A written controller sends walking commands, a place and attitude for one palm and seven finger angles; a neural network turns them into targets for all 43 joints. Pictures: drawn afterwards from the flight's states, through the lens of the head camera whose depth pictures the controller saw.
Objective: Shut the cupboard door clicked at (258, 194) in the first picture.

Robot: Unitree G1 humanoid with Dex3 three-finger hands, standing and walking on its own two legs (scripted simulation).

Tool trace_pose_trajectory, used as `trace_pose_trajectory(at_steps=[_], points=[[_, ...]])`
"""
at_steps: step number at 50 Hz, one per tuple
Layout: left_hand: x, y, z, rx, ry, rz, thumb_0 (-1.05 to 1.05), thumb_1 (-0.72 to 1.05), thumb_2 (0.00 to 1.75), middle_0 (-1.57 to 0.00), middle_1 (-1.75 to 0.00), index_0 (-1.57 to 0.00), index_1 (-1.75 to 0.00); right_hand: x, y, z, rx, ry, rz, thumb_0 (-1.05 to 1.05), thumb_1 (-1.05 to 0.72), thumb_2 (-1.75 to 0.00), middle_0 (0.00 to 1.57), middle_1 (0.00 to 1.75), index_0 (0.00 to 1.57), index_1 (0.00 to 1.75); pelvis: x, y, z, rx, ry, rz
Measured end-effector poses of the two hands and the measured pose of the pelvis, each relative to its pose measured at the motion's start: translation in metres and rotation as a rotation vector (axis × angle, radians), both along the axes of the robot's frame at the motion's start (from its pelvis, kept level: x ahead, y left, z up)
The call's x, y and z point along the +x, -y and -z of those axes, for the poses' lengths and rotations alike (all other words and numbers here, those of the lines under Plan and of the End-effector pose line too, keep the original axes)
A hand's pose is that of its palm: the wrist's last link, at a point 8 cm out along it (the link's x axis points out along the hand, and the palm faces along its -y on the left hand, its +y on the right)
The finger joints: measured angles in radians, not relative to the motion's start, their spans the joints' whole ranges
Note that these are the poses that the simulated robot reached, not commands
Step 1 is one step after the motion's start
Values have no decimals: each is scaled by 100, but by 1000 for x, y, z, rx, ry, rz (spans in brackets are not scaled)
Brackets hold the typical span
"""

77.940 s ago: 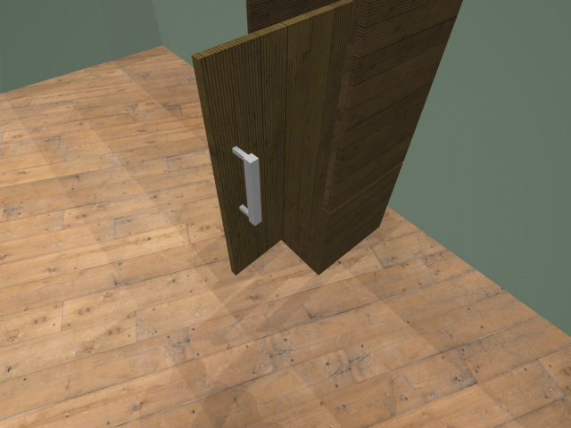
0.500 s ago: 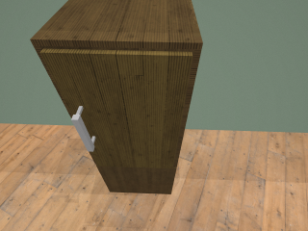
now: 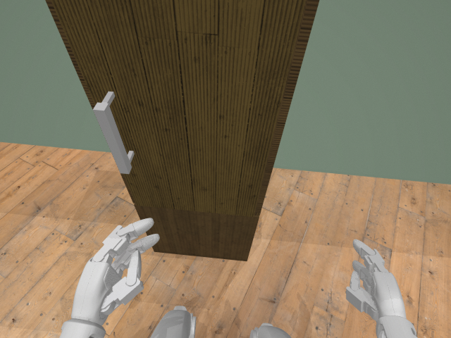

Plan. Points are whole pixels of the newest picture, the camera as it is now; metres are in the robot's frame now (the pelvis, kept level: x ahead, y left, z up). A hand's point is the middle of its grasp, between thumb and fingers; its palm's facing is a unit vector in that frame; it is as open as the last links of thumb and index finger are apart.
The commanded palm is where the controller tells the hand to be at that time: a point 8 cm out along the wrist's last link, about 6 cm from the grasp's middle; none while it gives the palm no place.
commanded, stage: raise the hand and make a fist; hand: left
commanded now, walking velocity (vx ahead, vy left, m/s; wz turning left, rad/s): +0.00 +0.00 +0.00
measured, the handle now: (118, 135) +0.47 +0.26 +0.07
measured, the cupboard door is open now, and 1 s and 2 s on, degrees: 0 0 0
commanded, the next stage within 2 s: bring the fist close to the handle in 1.52 s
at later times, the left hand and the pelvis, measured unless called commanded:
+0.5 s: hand (107, 268) +0.21 +0.20 +0.05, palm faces +0.01 -1.00 -0.04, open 3.9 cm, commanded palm +0.18 +0.25 +0.05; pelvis +0.00 +0.03 +0.00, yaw +0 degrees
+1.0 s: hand (96, 256) +0.22 +0.21 +0.07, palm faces -0.01 -1.00 -0.05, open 3.1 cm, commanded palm +0.20 +0.27 +0.07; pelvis +0.01 +0.03 +0.01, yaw +0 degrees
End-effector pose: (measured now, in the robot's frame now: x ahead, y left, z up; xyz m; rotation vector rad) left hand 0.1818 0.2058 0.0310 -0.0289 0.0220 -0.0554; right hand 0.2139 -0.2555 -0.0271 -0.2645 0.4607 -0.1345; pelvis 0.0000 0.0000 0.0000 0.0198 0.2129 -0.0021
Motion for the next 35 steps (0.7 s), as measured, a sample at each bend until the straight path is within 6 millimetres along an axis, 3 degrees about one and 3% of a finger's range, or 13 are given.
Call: trace_pose_trajectory(at_steps=[3,6,11,16,20,24,30,35], points=[[-25,-16,16,23,-95,-75,1,91,90,-45,-57,-46,-57,12,-14,7,13,18,-33,1,-91,-90,19,30,20,29,-3,1,10,-18,-7,-12],[-34,-31,6,66,-54,-125,2,91,90,-51,-63,-51,-63,14,-32,20,25,3,-74,1,-91,-90,19,30,20,29,-4,0,17,-41,-23,-25],[-14,-30,-16,70,70,-57,2,91,90,-59,-73,-60,-73,-7,-57,51,70,-94,-96,1,-90,-90,20,30,20,30,-8,-6,22,-69,-46,-34],[10,-24,-10,46,-37,25,1,90,90,-68,-83,-69,-83,-42,-64,67,119,-215,-13,1,-90,-90,20,30,21,30,-7,-13,16,-66,-55,-18],[12,-34,-14,54,-82,-21,2,90,90,-76,-91,-76,-91,-65,-60,65,114,-271,53,1,-90,-90,20,30,21,30,-3,-20,8,-60,-51,-6],[9,-44,-24,67,-36,-65,2,90,90,-83,-99,-83,-99,-75,-51,59,75,-287,74,1,-90,-90,20,30,20,30,-1,-25,5,-61,-49,-6],[9,-47,-23,68,-14,-37,1,91,90,-94,-111,-94,-111,-66,-41,47,16,-260,71,1,-90,-90,20,30,20,30,0,-32,5,-67,-48,-11],[12,-50,-25,67,-15,-35,2,90,90,-103,-121,-104,-121,-48,-46,34,7,-208,53,1,-90,-90,20,30,20,30,1,-34,2,-70,-39,-12]])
